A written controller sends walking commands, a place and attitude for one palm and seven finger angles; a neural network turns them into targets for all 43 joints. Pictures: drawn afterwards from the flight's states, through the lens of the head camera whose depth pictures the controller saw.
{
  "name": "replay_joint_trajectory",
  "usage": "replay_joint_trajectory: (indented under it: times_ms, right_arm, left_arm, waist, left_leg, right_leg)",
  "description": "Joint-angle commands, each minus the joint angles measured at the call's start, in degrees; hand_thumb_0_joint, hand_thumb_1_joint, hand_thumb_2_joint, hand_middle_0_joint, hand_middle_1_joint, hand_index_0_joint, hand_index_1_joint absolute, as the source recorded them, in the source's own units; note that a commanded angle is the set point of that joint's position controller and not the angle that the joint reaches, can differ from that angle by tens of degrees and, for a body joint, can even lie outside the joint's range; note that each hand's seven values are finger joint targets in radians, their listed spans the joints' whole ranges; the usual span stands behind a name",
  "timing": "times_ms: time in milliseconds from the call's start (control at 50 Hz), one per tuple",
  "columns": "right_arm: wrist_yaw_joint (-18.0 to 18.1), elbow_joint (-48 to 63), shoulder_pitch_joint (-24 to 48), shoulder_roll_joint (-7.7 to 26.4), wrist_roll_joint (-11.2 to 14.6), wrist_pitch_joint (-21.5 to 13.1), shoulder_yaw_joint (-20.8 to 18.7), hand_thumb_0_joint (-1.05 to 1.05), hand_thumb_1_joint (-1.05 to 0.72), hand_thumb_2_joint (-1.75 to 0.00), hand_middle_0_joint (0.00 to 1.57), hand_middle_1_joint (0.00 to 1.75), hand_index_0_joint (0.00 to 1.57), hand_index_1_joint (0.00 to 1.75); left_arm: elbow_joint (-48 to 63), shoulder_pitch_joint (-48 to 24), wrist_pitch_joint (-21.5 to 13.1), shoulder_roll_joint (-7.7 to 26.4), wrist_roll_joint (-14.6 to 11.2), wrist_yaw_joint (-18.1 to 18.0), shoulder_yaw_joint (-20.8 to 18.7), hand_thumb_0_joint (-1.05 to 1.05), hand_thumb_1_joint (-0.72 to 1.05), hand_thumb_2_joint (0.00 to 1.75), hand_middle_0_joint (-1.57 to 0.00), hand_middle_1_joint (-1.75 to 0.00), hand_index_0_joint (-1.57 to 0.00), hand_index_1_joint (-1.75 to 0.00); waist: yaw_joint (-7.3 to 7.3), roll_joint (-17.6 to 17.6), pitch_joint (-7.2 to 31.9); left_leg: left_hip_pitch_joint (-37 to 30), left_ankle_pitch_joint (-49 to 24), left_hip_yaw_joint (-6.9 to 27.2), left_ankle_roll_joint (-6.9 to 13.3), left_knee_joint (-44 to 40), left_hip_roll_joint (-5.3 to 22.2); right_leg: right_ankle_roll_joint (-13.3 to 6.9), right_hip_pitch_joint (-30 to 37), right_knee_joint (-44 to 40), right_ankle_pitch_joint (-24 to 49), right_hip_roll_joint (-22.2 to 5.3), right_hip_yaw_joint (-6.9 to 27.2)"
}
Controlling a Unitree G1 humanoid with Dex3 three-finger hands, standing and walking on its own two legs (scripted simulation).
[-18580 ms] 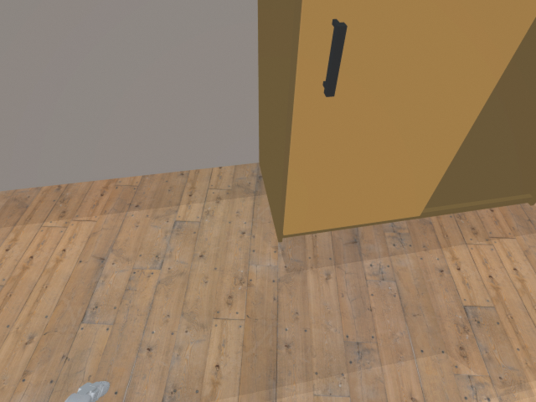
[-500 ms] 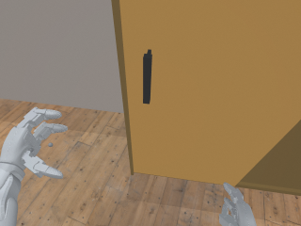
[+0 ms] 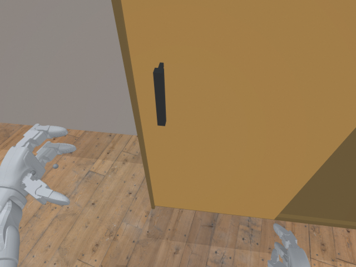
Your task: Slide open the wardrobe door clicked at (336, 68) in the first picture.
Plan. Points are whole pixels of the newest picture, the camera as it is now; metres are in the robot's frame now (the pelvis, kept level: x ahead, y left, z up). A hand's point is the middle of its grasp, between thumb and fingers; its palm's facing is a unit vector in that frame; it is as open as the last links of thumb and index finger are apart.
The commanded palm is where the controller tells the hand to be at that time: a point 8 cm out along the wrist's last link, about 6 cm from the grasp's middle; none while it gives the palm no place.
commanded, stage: raise the hand with hooked fingers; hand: left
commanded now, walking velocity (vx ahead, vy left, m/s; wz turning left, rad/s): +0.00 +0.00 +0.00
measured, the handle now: (161, 95) +0.53 +0.10 +0.10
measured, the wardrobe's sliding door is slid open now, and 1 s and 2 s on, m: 0.00 0.00 0.00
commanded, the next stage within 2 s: move the hooked fingers beside the handle in 0.14 s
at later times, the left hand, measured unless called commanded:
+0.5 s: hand (77, 152) +0.31 +0.25 +0.11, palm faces +0.01 -1.00 +0.00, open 14.0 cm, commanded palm +0.28 +0.29 +0.12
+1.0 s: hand (101, 132) +0.37 +0.21 +0.11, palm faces -0.02 -1.00 +0.01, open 14.0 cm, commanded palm +0.35 +0.26 +0.11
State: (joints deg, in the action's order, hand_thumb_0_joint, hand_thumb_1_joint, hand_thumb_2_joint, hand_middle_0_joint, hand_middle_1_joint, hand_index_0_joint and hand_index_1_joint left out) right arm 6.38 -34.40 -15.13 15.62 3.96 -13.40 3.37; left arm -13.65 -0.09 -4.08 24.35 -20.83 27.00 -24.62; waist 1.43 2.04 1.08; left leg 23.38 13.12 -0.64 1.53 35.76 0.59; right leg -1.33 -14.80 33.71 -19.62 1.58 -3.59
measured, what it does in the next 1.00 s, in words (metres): stands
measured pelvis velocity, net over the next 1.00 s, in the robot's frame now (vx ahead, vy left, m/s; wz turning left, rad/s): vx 0.01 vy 0.00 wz -0.02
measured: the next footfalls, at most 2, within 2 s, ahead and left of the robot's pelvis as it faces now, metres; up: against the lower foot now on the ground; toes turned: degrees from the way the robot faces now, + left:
none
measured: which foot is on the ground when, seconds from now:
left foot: down 0.00-1.00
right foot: down 0.00-1.00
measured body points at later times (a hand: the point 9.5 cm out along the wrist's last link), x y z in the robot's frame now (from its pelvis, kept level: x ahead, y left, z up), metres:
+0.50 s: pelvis +0.00 -0.01 +0.00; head +0.01 -0.01 +0.45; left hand +0.30 +0.30 +0.12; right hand +0.17 -0.25 -0.08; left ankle +0.06 +0.10 -0.73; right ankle -0.02 -0.11 -0.73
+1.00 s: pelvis +0.01 +0.00 +0.00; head +0.03 +0.00 +0.45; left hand +0.37 +0.27 +0.11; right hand +0.15 -0.25 -0.10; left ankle +0.06 +0.10 -0.73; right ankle -0.02 -0.11 -0.73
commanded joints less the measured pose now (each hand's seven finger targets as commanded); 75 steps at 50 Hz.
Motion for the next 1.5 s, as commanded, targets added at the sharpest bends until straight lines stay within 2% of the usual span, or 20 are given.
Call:
replay_joint_trajectory:
  times_ms: [0,100,220,300,380,400,480,560,680,700,840,940,980,1080,1100,1220,1260,1340,1440,1480]
  right_arm:
    - [0.93,8.55,5.01,7.35,-0.12,-3.3,-3.15,0.0,-0.9,-0.9,0.2,0.3,0.2,0.3]
    - [0.85,8.48,5.11,7.56,0.05,-2.92,-3.39,0.0,-0.9,-0.9,0.2,0.3,0.2,0.3]
    - [0.75,9.03,5.49,7.12,-0.05,-2.75,-3.26,0.0,-0.9,-0.9,0.2,0.3,0.2,0.3]
    - [1.15,8.4,5.08,7.25,0.1,-2.34,-3.3,0.0,-0.9,-0.9,0.2,0.3,0.2,0.3]
    - [1.53,8.24,5.1,7.26,0.3,-1.76,-3.07,0.0,-0.9,-0.9,0.2,0.3,0.2,0.3]
    - [1.6,8.01,5.06,7.22,0.25,-1.72,-3.22,0.0,-0.9,-0.9,0.2,0.3,0.2,0.3]
    - [1.33,8.12,4.96,7.03,0.03,-1.43,-3.18,0.0,-0.9,-0.9,0.2,0.3,0.2,0.3]
    - [0.79,7.84,4.56,7.03,-0.12,-0.5,-3.15,0.0,-0.9,-0.9,0.2,0.3,0.2,0.3]
    - [0.43,7.77,3.97,7.17,0.1,0.66,-3.31,0.0,-0.9,-0.9,0.2,0.3,0.2,0.3]
    - [0.36,7.84,3.72,7.12,-0.01,0.68,-3.43,0.0,-0.9,-0.9,0.2,0.3,0.2,0.3]
    - [-0.04,6.87,2.54,7.36,-0.36,1.44,-3.76,0.0,-0.9,-0.9,0.2,0.3,0.2,0.3]
    - [-0.3,6.01,1.8,7.45,-0.37,2.53,-3.76,0.0,-0.9,-0.9,0.2,0.3,0.2,0.3]
    - [-0.28,5.78,1.66,7.43,-0.39,3.03,-3.69,0.0,-0.9,-0.9,0.2,0.3,0.2,0.3]
    - [-0.79,5.89,0.87,7.44,-0.57,3.71,-4.07,0.0,-0.9,-0.9,0.2,0.3,0.2,0.3]
    - [-0.87,5.72,0.32,7.45,-0.66,3.82,-4.08,0.0,-0.9,-0.9,0.2,0.3,0.2,0.3]
    - [-1.07,4.71,-0.59,7.92,-0.55,5.33,-4.22,0.0,-0.9,-0.9,0.2,0.3,0.2,0.3]
    - [-1.11,4.48,-0.95,7.77,-0.54,5.74,-4.18,0.0,-0.9,-0.9,0.2,0.3,0.2,0.3]
    - [-1.27,3.8,-2.32,8.1,-0.85,6.27,-4.62,0.0,-0.9,-0.9,0.2,0.3,0.2,0.3]
    - [-1.61,2.84,-3.91,8.24,-1.06,7.08,-4.68,0.0,-0.9,-0.9,0.2,0.3,0.2,0.3]
    - [-1.71,2.39,-4.73,8.34,-1.09,7.75,-4.66,0.0,-0.9,-0.9,0.2,0.3,0.2,0.3]
  left_arm:
    - [10.42,-14.18,-3.73,16.11,-1.75,0.5,-5.68,0.0,-0.5,0.3,-0.3,-1.2,-0.3,-1.2]
    - [7.52,-13.82,-2.69,15.3,-2.54,1.91,-5.18,0.0,-0.5,0.3,-0.3,-1.2,-0.3,-1.2]
    - [10.79,-15.15,-4.16,16.5,-2.16,0.96,-6.01,0.0,-0.5,0.3,-0.3,-1.2,-0.3,-1.2]
    - [7.82,-19.82,-4.1,14.03,-2.01,0.23,-3.14,0.0,-0.5,0.3,-0.3,-1.2,-0.3,-1.2]
    - [5.29,-25.19,-3.28,12.68,-0.58,-0.42,-0.27,0.0,-0.5,0.3,-0.3,-1.2,-0.3,-1.2]
    - [5.43,-26.39,-3.51,12.92,-0.5,-0.89,-0.21,0.0,-0.5,0.3,-0.3,-1.2,-0.3,-1.2]
    - [5.89,-27.47,-4.42,13.72,0.55,-2.34,-0.73,0.0,-0.5,0.3,-0.3,-1.2,-0.3,-1.2]
    - [3.07,-26.19,-4.57,14.51,0.78,-3.61,-2.27,0.0,-0.5,0.3,-0.3,-1.2,-0.3,-1.2]
    - [0.4,-31.12,-3.72,11.29,2.19,-4.8,1.65,0.0,-0.5,0.3,-0.3,-1.2,-0.3,-1.2]
    - [1.37,-31.51,-4.0,10.45,2.11,-4.98,2.44,0.0,-0.5,0.3,-0.3,-1.2,-0.3,-1.2]
    - [1.33,-36.78,-5.65,10.06,3.43,-6.92,3.3,0.0,-0.5,0.3,-0.3,-1.2,-0.3,-1.2]
    - [-2.7,-39.24,-5.12,9.75,4.53,-8.62,4.05,0.0,-0.5,0.3,-0.3,-1.2,-0.3,-1.2]
    - [-4.11,-41.82,-5.02,9.67,5.16,-9.13,4.52,0.0,-0.5,0.3,-0.3,-1.2,-0.3,-1.2]
    - [-4.28,-43.13,-6.32,8.31,5.59,-9.81,5.57,0.0,-0.5,0.3,-0.3,-1.2,-0.3,-1.2]
    - [-5.61,-43.41,-6.45,7.42,5.45,-9.95,6.31,0.0,-0.5,0.3,-0.3,-1.2,-0.3,-1.2]
    - [-11.49,-48.8,-6.77,9.41,6.48,-10.95,5.52,0.0,-0.5,0.3,-0.3,-1.2,-0.3,-1.2]
    - [-12.76,-51.94,-7.14,7.47,6.95,-11.28,7.63,0.0,-0.5,0.3,-0.3,-1.2,-0.3,-1.2]
    - [-14.83,-55.03,-8.78,10.13,7.36,-12.05,5.42,0.0,-0.5,0.3,-0.3,-1.2,-0.3,-1.2]
    - [-19.46,-59.29,-10.43,11.08,8.23,-12.76,5.16,0.0,-0.5,0.3,-0.3,-1.2,-0.3,-1.2]
    - [-23.49,-59.97,-10.38,11.67,8.39,-12.68,4.71,0.0,-0.5,0.3,-0.3,-1.2,-0.3,-1.2]
  waist:
    - [-0.1,2.69,10.13]
    - [-0.16,-0.58,10.41]
    - [0.34,2.4,12.76]
    - [-0.96,-0.1,9.56]
    - [-1.55,2.28,9.98]
    - [-1.66,0.67,10.37]
    - [-0.78,3.56,14.69]
    - [-0.27,0.36,14.7]
    - [-1.35,3.04,13.02]
    - [-1.4,0.96,14.04]
    - [-1.94,2.0,17.33]
    - [-2.57,0.49,15.41]
    - [-2.79,2.42,14.77]
    - [-2.65,3.11,18.88]
    - [-3.2,0.01,18.51]
    - [-3.86,0.36,16.51]
    - [-4.56,1.26,16.0]
    - [-4.45,0.91,19.98]
    - [-4.96,1.59,21.04]
    - [-5.33,-0.84,19.74]
  left_leg:
    - [-11.55,-3.92,2.25,0.73,-3.9,-0.41]
    - [-10.25,-5.98,1.93,0.86,-2.19,-0.45]
    - [-11.47,-7.24,1.76,0.87,-2.23,-0.6]
    - [-10.62,-4.57,1.91,0.95,-2.24,-0.48]
    - [-10.65,-1.65,2.32,0.74,-3.07,-0.59]
    - [-10.56,-1.88,2.19,0.91,-2.45,-0.43]
    - [-12.82,-3.87,2.61,0.71,-2.74,-0.46]
    - [-10.96,-5.6,2.05,0.75,-2.47,-0.39]
    - [-11.2,-3.84,2.33,0.59,-3.01,-0.25]
    - [-11.51,-5.08,2.27,0.87,-2.49,-0.17]
    - [-13.52,-7.42,2.73,0.63,-2.05,0.0]
    - [-11.92,-5.99,2.68,0.61,-2.11,0.12]
    - [-11.9,-5.07,2.93,0.39,-2.3,0.14]
    - [-14.32,-8.71,2.85,0.22,-1.22,0.31]
    - [-13.6,-8.86,3.02,0.58,-0.86,0.34]
    - [-10.73,-6.29,2.69,0.62,-0.61,0.27]
    - [-11.15,-5.62,2.89,0.47,-0.53,0.28]
    - [-11.7,-7.05,2.7,0.59,0.78,0.31]
    - [-10.82,-7.59,2.68,0.55,1.77,0.36]
    - [-8.61,-7.05,2.45,0.74,2.03,0.24]
  right_leg:
    - [0.75,-5.59,-6.68,9.22,0.19,2.59]
    - [1.67,-5.41,-6.0,13.34,-0.55,4.1]
    - [1.4,-5.09,-4.9,14.49,-0.38,3.47]
    - [1.6,-7.68,-5.58,11.43,-0.13,3.43]
    - [1.23,-9.39,-5.54,7.39,-0.3,2.9]
    - [1.3,-8.94,-5.78,7.45,-0.45,3.5]
    - [0.74,-7.83,-4.6,9.28,-0.3,2.69]
    - [0.99,-6.18,-3.97,12.53,-0.35,2.81]
    - [0.57,-8.95,-3.87,9.87,-0.02,2.06]
    - [0.57,-8.11,-3.73,11.23,0.02,2.09]
    - [0.33,-8.69,-2.32,12.88,0.26,1.66]
    - [0.47,-9.72,-2.58,11.78,0.19,1.58]
    - [0.25,-10.69,-2.5,10.41,0.21,1.49]
    - [0.07,-9.96,-1.51,13.35,0.32,1.42]
    - [0.14,-9.81,-1.6,13.63,0.48,1.33]
    - [0.32,-11.54,-1.54,11.95,0.3,1.8]
    - [0.3,-12.97,-1.44,10.97,0.32,1.75]
    - [0.32,-12.23,-0.66,12.44,0.39,2.22]
    - [0.38,-13.06,0.34,13.05,0.47,2.29]
    - [0.57,-12.84,0.33,13.48,0.49,2.53]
